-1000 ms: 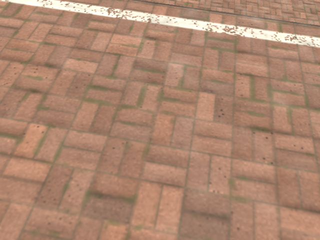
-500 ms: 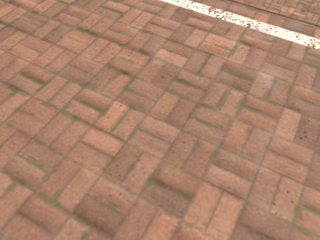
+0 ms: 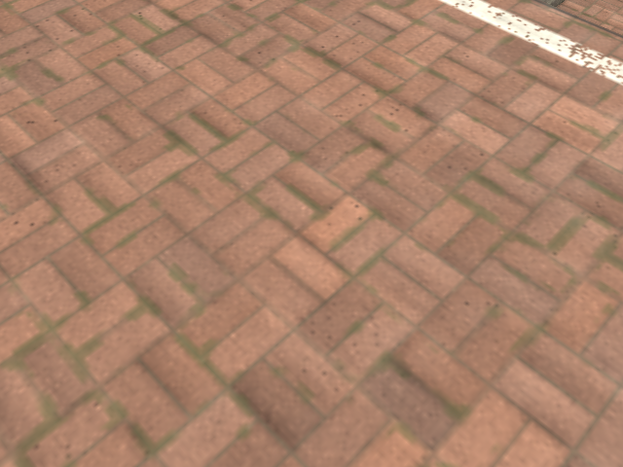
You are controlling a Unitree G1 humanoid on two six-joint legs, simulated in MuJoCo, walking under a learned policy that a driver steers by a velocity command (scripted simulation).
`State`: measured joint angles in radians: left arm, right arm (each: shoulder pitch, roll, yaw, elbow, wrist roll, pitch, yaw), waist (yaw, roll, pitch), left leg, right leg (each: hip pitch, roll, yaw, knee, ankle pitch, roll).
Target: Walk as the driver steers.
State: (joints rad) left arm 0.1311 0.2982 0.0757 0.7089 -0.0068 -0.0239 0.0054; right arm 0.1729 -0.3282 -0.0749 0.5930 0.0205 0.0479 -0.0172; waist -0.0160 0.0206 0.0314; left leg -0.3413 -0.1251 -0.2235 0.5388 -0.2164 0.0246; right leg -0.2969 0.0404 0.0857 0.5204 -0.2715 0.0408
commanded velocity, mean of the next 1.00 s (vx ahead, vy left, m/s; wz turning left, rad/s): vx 0.05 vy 0.00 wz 0.60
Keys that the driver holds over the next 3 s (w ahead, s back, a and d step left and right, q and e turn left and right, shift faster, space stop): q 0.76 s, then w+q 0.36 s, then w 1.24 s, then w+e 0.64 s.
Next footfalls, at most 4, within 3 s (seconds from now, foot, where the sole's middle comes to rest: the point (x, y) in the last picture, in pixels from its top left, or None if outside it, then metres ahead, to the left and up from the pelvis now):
0.42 left None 0.00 0.15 -0.77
0.92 right None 0.10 -0.05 -0.77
1.38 left None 0.13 0.36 -0.77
1.92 right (114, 439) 0.53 0.45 -0.77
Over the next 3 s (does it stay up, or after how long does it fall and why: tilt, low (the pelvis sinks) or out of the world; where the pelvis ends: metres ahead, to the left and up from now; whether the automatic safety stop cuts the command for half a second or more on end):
stays up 0.76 0.80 -0.02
